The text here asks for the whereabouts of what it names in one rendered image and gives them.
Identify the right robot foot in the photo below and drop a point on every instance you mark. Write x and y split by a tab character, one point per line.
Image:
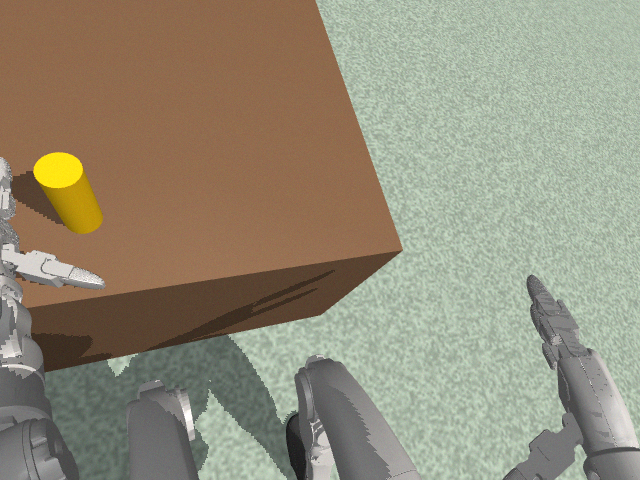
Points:
295	447

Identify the left robot hand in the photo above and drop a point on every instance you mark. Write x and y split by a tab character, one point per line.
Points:
36	266

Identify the right robot hand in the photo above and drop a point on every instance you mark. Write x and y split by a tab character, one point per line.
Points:
596	416

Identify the left robot arm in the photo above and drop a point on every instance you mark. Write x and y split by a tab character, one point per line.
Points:
31	445

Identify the right robot arm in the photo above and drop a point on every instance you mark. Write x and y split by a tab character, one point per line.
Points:
613	464

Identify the can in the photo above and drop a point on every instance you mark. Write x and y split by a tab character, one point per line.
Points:
64	181

